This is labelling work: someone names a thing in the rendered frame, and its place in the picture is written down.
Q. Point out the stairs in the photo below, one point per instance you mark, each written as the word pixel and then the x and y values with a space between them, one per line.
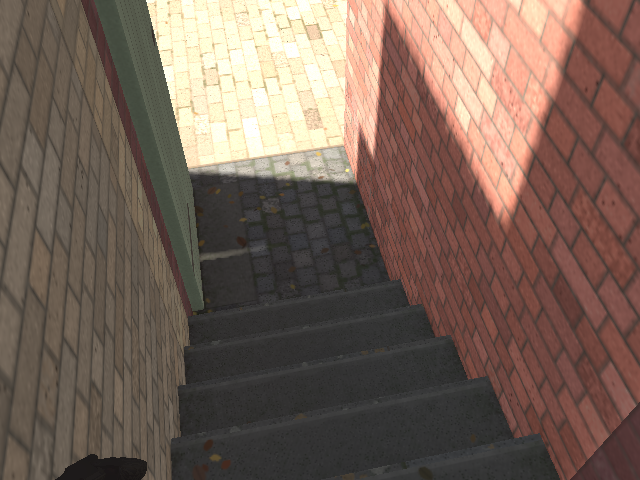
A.
pixel 346 441

